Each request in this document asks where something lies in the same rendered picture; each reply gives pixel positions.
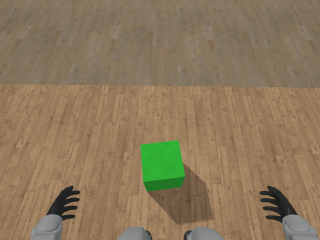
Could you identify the left robot hand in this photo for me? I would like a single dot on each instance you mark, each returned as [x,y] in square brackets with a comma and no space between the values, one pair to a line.
[57,208]

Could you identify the robot thigh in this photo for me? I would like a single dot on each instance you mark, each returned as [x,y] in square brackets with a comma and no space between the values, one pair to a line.
[204,233]
[134,233]

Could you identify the carton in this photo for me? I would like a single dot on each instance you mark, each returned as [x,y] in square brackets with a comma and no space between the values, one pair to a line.
[162,165]

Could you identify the right robot thigh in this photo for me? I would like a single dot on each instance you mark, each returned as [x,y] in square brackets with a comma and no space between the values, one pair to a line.
[204,233]

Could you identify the left robot thigh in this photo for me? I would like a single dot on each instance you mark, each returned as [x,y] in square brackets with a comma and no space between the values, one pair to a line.
[134,233]

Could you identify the left robot forearm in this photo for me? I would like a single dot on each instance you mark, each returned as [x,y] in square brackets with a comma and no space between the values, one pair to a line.
[48,228]

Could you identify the right robot hand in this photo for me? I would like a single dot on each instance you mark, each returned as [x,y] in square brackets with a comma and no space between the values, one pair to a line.
[283,208]

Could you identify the right robot forearm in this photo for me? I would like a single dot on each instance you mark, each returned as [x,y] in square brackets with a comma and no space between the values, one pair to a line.
[296,227]

